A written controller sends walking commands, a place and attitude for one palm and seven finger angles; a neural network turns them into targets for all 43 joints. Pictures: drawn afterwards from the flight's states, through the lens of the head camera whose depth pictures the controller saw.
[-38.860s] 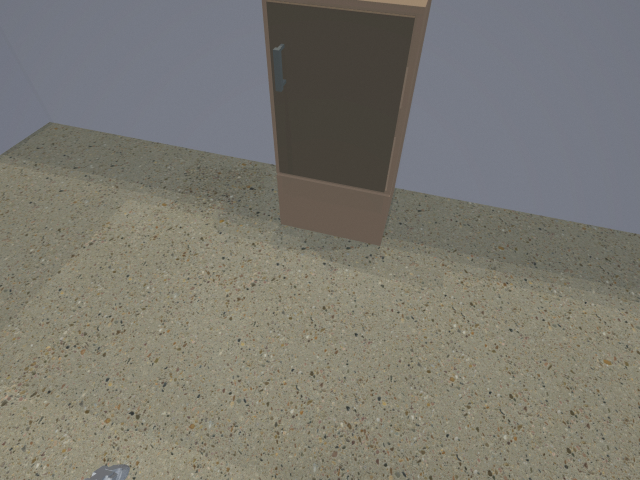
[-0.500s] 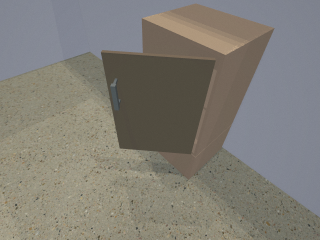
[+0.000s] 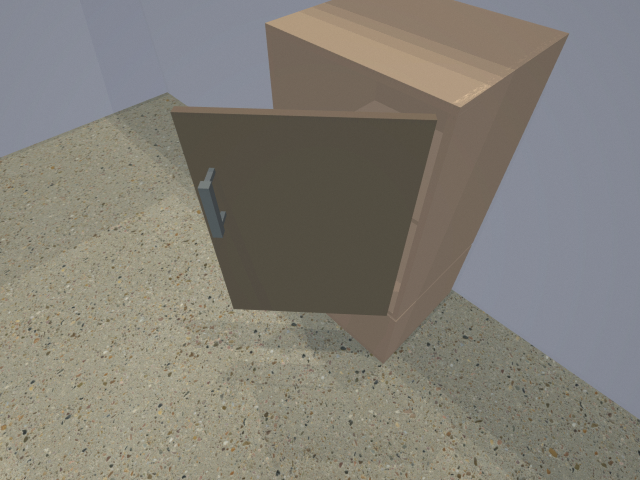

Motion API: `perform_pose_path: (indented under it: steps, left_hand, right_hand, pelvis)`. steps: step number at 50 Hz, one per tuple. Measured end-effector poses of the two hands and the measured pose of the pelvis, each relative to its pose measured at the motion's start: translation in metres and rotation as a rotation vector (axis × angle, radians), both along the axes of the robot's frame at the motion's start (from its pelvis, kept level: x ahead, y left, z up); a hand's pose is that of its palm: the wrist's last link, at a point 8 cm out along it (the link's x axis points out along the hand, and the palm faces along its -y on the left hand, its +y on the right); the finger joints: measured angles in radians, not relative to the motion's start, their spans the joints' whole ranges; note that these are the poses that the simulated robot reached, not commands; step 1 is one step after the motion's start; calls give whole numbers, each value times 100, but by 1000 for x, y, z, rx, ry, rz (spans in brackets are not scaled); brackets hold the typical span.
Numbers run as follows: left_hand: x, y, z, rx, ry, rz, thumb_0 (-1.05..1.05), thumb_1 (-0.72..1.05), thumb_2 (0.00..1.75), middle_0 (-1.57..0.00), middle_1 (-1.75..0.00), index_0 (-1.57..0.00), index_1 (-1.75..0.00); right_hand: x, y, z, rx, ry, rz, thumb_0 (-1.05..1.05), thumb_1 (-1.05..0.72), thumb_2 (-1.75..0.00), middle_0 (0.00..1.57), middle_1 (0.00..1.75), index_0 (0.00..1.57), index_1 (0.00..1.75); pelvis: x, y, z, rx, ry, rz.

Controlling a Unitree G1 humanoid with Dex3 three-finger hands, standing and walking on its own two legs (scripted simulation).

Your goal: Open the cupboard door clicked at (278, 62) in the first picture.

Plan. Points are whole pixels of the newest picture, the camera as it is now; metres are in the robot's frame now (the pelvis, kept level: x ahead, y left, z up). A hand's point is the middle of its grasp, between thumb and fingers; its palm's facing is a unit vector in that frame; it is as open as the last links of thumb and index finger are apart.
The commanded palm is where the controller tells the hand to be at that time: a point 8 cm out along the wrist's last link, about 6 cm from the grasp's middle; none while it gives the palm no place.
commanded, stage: come to a stop and stand still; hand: left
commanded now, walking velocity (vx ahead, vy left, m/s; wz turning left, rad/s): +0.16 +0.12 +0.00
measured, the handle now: (214, 203) +0.57 +0.23 -0.02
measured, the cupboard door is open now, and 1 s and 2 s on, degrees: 42 42 42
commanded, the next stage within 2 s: look again from close up in 1.14 s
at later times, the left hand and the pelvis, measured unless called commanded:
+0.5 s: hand out of the picture +0.05 +0.21 -0.17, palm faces +0.03 -0.98 -0.18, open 7.4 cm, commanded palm none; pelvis +0.03 +0.04 +0.01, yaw -1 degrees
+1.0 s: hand out of the picture -0.01 +0.18 -0.17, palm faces +0.08 -0.99 -0.11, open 7.4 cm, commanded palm none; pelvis +0.01 +0.03 +0.01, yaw +0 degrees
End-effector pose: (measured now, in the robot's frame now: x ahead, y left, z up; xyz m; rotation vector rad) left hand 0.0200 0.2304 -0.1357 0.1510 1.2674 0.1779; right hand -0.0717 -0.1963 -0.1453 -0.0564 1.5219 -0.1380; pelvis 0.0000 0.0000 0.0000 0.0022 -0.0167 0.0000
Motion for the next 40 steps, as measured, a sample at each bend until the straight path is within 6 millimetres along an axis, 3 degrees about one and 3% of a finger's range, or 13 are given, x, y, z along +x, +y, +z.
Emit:
perform_pose_path:
  steps: [3,6,11,15,20,24,29,32,40]
  left_hand:
    - [9,2,6,4,-37,42,2,94,90,-20,-30,-20,-30]
    - [8,1,7,-7,-3,54,1,93,90,-20,-30,-20,-30]
    - [7,1,-6,-69,87,46,1,92,90,-20,-30,-20,-30]
    - [12,11,-23,-98,131,56,1,91,90,-20,-30,-20,-30]
    - [19,25,-18,-78,137,39,1,91,90,-20,-30,-20,-30]
    - [25,32,-9,-43,118,12,1,91,90,-20,-30,-20,-30]
    - [27,32,1,9,50,-7,1,91,90,-20,-30,-19,-30]
    - [15,24,3,28,24,-5,0,91,90,-19,-30,-19,-30]
    - [-17,-1,8,-47,54,27,1,91,90,-20,-30,-20,-30]
  right_hand:
    - [30,-6,1,-4,-10,37,1,-90,-90,21,30,20,30]
    - [73,-10,9,-29,-84,54,1,-90,-90,20,30,20,30]
    - [136,-11,19,-104,-207,68,2,-93,-90,20,30,20,30]
    - [164,-1,18,-143,-252,82,2,-93,-90,20,30,19,30]
    - [183,13,24,-140,-291,94,1,-93,-90,20,30,20,30]
    - [184,14,22,-120,-322,80,1,-92,-90,21,30,20,30]
    - [161,3,10,-86,-323,52,1,-91,-90,21,30,20,30]
    - [139,-8,3,-70,-285,25,0,-92,-90,21,30,20,30]
    - [88,-23,21,-86,-167,33,0,-92,-90,20,30,20,30]
  pelvis:
    - [13,2,4,-10,-7,23]
    - [25,7,11,-7,-8,25]
    - [41,24,9,-11,-13,11]
    - [50,39,-1,-19,-17,4]
    - [44,43,4,-14,7,-6]
    - [32,41,6,-17,21,-20]
    - [12,29,2,-7,19,-23]
    - [5,20,0,4,7,-15]
    - [8,17,16,1,6,-3]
